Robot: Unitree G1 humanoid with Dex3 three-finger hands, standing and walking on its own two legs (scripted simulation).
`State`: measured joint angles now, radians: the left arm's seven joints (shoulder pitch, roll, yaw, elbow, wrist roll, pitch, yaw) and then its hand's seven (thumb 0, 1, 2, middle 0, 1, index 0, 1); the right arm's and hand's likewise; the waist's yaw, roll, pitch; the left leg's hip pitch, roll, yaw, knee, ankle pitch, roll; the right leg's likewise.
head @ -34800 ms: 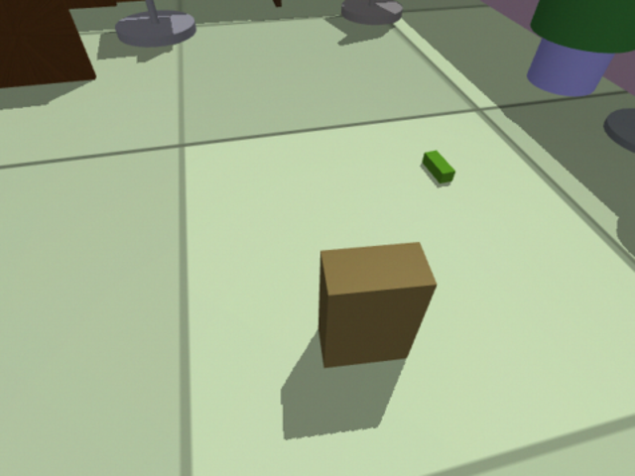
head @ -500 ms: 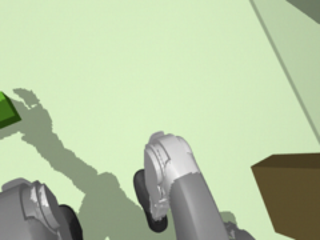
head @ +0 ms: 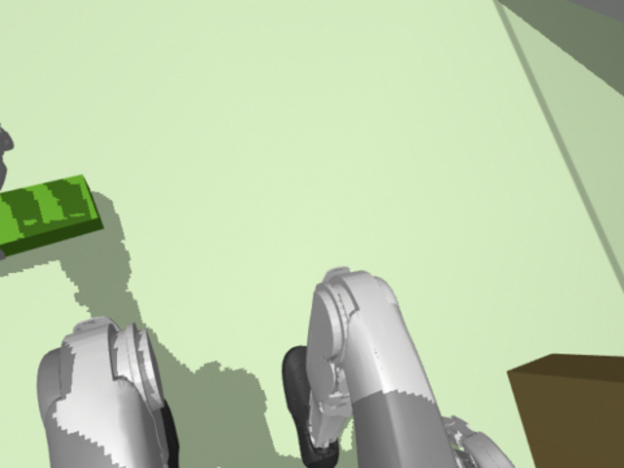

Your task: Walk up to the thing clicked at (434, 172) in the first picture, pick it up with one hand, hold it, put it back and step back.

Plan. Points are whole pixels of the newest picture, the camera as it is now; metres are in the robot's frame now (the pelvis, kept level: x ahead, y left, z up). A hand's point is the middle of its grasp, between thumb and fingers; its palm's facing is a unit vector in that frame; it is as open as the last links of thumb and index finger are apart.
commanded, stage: rest palm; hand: left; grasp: from above
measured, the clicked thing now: (24, 220) +0.48 +0.30 -0.29
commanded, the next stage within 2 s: close in 0.86 s
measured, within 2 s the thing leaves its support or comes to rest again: neither
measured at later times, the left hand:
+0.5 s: hand (10, 208) +0.49 +0.30 -0.24, palm faces -0.42 -0.16 -0.89, open 14.3 cm
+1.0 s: hand (8, 219) +0.48 +0.31 -0.26, palm faces -0.42 -0.17 -0.89, open 14.0 cm
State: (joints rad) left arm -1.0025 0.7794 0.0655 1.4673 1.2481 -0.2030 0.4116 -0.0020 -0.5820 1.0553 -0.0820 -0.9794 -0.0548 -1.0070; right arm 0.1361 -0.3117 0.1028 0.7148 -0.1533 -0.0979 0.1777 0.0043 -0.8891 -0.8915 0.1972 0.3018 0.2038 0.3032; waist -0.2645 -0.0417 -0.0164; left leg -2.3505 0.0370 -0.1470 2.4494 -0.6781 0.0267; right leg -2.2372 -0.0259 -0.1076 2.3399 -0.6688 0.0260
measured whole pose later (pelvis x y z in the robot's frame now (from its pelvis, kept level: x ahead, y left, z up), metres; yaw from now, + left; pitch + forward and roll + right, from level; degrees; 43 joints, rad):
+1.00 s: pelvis +0.00 +0.00 -0.02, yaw -5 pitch +28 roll -14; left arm -1.11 1.03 0.16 1.76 1.29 -0.21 0.59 0.00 -0.52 1.03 -0.10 -1.00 -0.08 -1.01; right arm 0.12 -0.35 0.27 0.67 -0.26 -0.24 0.26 0.00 -0.89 -0.89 0.19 0.30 0.20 0.30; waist -0.38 -0.14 0.16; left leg -2.38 0.05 -0.23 2.56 -0.71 0.03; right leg -2.24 0.01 -0.17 2.39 -0.66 0.05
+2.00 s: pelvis +0.00 +0.00 -0.02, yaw -6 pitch +26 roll -15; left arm -1.10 1.05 0.16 1.80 1.29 -0.20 0.65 0.00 -0.06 0.72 -0.48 -0.84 -0.49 -0.82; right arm 0.09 -0.37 0.31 0.64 -0.27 -0.29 0.28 0.00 -0.89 -0.89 0.20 0.30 0.20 0.30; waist -0.39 -0.16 0.21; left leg -2.35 0.05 -0.26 2.56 -0.70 0.03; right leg -2.21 0.03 -0.19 2.36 -0.63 0.05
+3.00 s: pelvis +0.00 +0.00 -0.01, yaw -5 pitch +28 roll -14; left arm -1.02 1.01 0.21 1.61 1.24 -0.16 0.57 0.00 -0.10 0.69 -0.61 -0.75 -0.62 -0.72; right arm 0.15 -0.36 0.26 0.67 -0.25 -0.26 0.28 0.00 -0.90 -0.90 0.20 0.30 0.20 0.30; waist -0.37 -0.12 0.15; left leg -2.36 0.05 -0.25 2.53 -0.71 0.01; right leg -2.23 0.02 -0.19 2.35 -0.64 0.04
